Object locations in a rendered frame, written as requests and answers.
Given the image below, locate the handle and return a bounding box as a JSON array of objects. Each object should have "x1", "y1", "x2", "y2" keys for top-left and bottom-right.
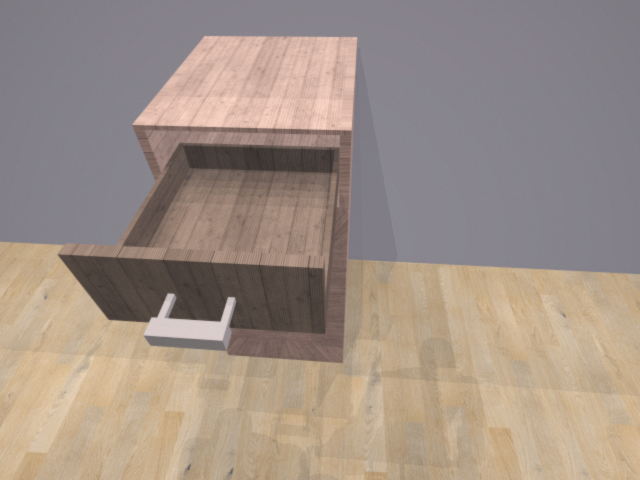
[{"x1": 143, "y1": 293, "x2": 236, "y2": 351}]

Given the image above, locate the cabinet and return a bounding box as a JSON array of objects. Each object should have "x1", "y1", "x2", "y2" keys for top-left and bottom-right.
[{"x1": 132, "y1": 36, "x2": 357, "y2": 363}]

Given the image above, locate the drawer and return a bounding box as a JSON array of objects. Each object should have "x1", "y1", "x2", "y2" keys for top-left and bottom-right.
[{"x1": 57, "y1": 143, "x2": 340, "y2": 334}]

